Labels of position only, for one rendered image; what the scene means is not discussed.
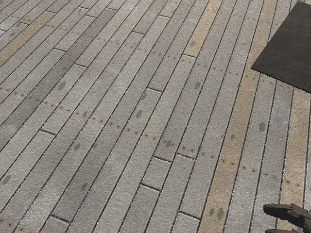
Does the robot right hand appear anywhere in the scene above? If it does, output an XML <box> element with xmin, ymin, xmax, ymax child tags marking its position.
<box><xmin>263</xmin><ymin>203</ymin><xmax>311</xmax><ymax>233</ymax></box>

